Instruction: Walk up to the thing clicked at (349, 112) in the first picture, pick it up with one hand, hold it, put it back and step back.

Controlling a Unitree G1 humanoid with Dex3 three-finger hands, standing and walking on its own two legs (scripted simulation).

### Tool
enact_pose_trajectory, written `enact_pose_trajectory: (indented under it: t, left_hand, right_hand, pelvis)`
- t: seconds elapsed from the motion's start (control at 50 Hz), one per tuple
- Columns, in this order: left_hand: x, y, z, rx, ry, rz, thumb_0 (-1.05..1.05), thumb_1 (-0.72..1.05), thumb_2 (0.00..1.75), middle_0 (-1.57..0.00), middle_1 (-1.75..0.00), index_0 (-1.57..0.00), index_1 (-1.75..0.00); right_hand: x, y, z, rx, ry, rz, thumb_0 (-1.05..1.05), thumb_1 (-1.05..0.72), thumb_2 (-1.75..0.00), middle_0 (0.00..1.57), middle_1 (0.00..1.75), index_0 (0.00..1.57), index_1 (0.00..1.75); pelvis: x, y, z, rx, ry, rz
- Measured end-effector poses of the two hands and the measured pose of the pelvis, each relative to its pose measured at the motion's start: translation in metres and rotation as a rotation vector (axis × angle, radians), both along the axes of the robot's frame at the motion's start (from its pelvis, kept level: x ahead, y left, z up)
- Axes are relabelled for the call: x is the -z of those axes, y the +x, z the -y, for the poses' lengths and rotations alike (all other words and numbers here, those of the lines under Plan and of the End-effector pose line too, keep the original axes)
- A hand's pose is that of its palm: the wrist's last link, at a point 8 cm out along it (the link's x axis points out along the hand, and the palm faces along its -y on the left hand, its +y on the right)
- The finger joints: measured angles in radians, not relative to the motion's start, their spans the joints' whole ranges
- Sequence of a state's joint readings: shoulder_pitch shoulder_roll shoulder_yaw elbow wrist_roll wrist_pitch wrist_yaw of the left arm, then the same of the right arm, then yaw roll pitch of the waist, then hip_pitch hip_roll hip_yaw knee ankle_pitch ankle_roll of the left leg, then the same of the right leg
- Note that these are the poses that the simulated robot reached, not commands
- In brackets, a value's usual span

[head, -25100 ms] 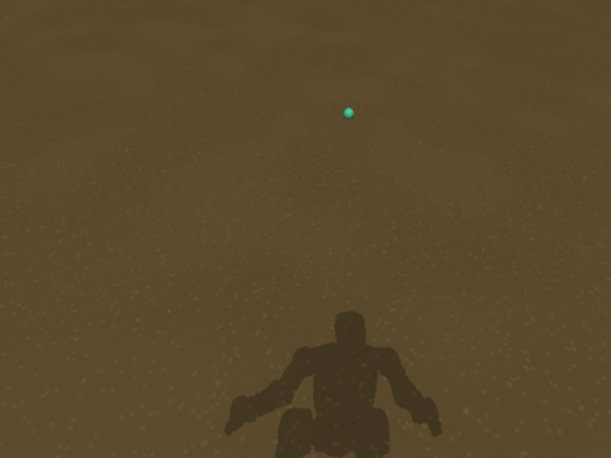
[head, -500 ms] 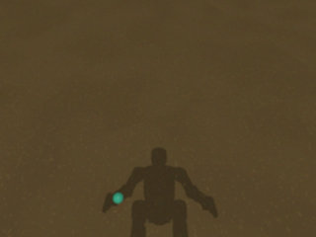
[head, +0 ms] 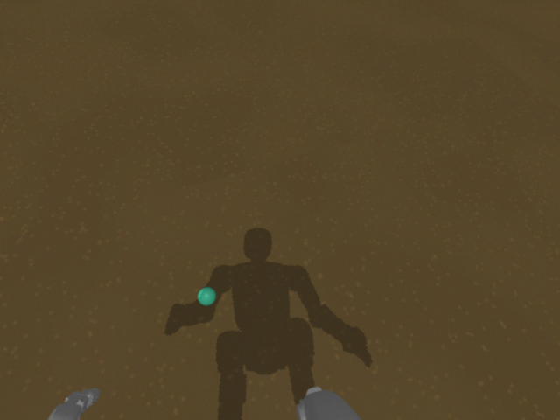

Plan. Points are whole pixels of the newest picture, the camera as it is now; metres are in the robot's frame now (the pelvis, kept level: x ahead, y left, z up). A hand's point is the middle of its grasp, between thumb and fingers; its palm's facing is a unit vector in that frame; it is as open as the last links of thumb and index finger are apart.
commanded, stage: walk up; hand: left
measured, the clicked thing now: (206, 296) +0.58 +0.20 -0.73
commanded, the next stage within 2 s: stand in 1.98 s
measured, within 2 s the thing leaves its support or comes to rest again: neither
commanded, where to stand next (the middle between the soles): +0.19 -0.03 m, yaw -1 degrees
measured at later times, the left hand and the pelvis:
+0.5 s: hand out of the picture +0.03 +0.25 -0.14, palm faces -0.06 -0.92 -0.39, open 7.4 cm; pelvis -0.12 -0.01 +0.00, yaw -2 degrees
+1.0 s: hand out of the picture -0.15 +0.22 -0.15, palm faces -0.05 -0.93 -0.37, open 7.4 cm; pelvis -0.21 -0.05 +0.00, yaw -4 degrees
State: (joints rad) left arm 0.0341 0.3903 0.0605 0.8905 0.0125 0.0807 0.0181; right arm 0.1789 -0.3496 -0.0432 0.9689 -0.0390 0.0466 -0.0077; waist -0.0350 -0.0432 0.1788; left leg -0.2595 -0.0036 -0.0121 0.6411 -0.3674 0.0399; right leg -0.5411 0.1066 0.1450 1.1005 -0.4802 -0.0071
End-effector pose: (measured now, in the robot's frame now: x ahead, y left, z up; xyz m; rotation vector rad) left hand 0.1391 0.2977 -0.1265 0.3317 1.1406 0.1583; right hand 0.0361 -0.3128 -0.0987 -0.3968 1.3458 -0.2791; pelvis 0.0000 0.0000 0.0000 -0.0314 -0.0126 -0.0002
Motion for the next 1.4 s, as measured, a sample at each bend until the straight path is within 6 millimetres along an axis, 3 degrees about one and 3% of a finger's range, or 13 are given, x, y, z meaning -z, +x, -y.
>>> enact_pose_trajectory:
  t: [0.12, 0.22, 0.3, 0.38, 0.48, 0.56, 0.68, 0.82, 0.92, 0.98, 1.16, 1.3, 1.4]
  left_hand:
    - [-0.002, -0.036, -0.006, 0.013, 0.022, -0.034, 0.00, 0.90, 0.89, -0.20, -0.30, -0.21, -0.30]
    - [0.000, -0.063, -0.002, 0.039, 0.056, -0.052, 0.00, 0.90, 0.89, -0.20, -0.30, -0.21, -0.30]
    - [-0.011, -0.086, 0.010, 0.045, 0.053, -0.045, 0.00, 0.91, 0.89, -0.20, -0.30, -0.21, -0.30]
    - [-0.023, -0.105, 0.013, 0.034, 0.052, -0.004, 0.00, 0.90, 0.89, -0.20, -0.30, -0.21, -0.30]
    - [-0.027, -0.118, 0.010, 0.037, 0.051, 0.054, 0.00, 0.90, 0.89, -0.20, -0.30, -0.21, -0.30]
    - [-0.015, -0.132, 0.000, 0.029, 0.026, 0.112, 0.00, 0.90, 0.89, -0.20, -0.30, -0.21, -0.30]
    - [-0.006, -0.186, 0.001, -0.019, -0.016, 0.034, 0.00, 0.90, 0.89, -0.20, -0.30, -0.21, -0.30]
    - [-0.004, -0.253, 0.005, -0.026, -0.011, -0.071, 0.00, 0.90, 0.89, -0.20, -0.30, -0.21, -0.30]
    - [-0.005, -0.282, 0.021, -0.011, 0.031, -0.106, 0.01, 0.91, 0.89, -0.20, -0.30, -0.21, -0.30]
    - [-0.015, -0.295, 0.034, -0.019, 0.038, -0.079, 0.01, 0.91, 0.89, -0.20, -0.30, -0.21, -0.30]
    - [-0.033, -0.288, 0.031, -0.047, 0.052, -0.012, 0.00, 0.90, 0.89, -0.21, -0.30, -0.21, -0.30]
    - [-0.019, -0.259, 0.016, -0.049, 0.036, -0.020, 0.00, 0.90, 0.89, -0.20, -0.30, -0.21, -0.30]
    - [-0.020, -0.233, 0.024, -0.019, 0.024, 0.000, 0.00, 0.90, 0.89, -0.20, -0.30, -0.21, -0.30]
  right_hand:
    - [-0.002, -0.006, 0.000, 0.004, -0.012, 0.070, 0.01, -0.89, -0.90, 0.21, 0.30, 0.21, 0.30]
    - [0.011, -0.010, 0.013, 0.005, 0.000, 0.155, 0.01, -0.89, -0.90, 0.21, 0.30, 0.21, 0.30]
    - [0.018, -0.018, 0.018, 0.016, 0.029, 0.186, 0.01, -0.90, -0.90, 0.21, 0.30, 0.21, 0.30]
    - [0.010, -0.030, 0.014, -0.006, 0.050, 0.206, 0.01, -0.90, -0.90, 0.20, 0.30, 0.21, 0.30]
    - [0.005, -0.056, 0.013, -0.046, 0.020, 0.204, 0.01, -0.90, -0.90, 0.20, 0.30, 0.21, 0.30]
    - [0.008, -0.089, 0.007, -0.077, -0.024, 0.177, 0.00, -0.90, -0.90, 0.20, 0.30, 0.21, 0.30]
    - [-0.010, -0.140, -0.001, -0.074, -0.022, 0.140, 0.01, -0.90, -0.90, 0.21, 0.30, 0.21, 0.30]
    - [-0.023, -0.162, 0.023, -0.056, -0.041, 0.212, 0.01, -0.89, -0.90, 0.21, 0.30, 0.21, 0.31]
    - [-0.007, -0.172, 0.052, -0.038, -0.017, 0.261, 0.01, -0.89, -0.90, 0.21, 0.30, 0.21, 0.31]
    - [0.001, -0.181, 0.058, -0.014, 0.009, 0.242, 0.01, -0.90, -0.90, 0.20, 0.30, 0.21, 0.30]
    - [0.014, -0.196, 0.044, -0.031, 0.082, 0.142, 0.01, -0.90, -0.90, 0.20, 0.30, 0.20, 0.30]
    - [0.011, -0.188, 0.018, -0.028, 0.091, 0.140, 0.01, -0.90, -0.90, 0.20, 0.30, 0.21, 0.30]
    - [0.003, -0.178, 0.020, -0.022, 0.084, 0.156, 0.01, -0.90, -0.90, 0.21, 0.30, 0.21, 0.30]
  pelvis:
    - [-0.001, -0.023, -0.001, 0.036, 0.006, -0.003]
    - [0.010, -0.047, 0.006, 0.075, 0.029, 0.011]
    - [0.008, -0.067, 0.012, 0.058, -0.004, 0.030]
    - [0.001, -0.085, 0.015, 0.065, 0.056, 0.026]
    - [0.001, -0.113, 0.009, 0.045, 0.054, -0.002]
    - [0.013, -0.140, 0.001, 0.004, 0.047, 0.010]
    - [0.001, -0.165, 0.004, 0.004, 0.030, 0.035]
    - [-0.003, -0.193, 0.020, 0.056, 0.028, 0.031]
    - [0.007, -0.208, 0.039, 0.082, 0.011, 0.051]
    - [0.004, -0.210, 0.045, 0.069, 0.007, 0.052]
    - [-0.004, -0.205, 0.041, 0.032, 0.029, 0.030]
    - [-0.002, -0.194, 0.030, 0.024, 0.048, 0.027]
    - [-0.006, -0.185, 0.036, 0.031, 0.038, 0.020]
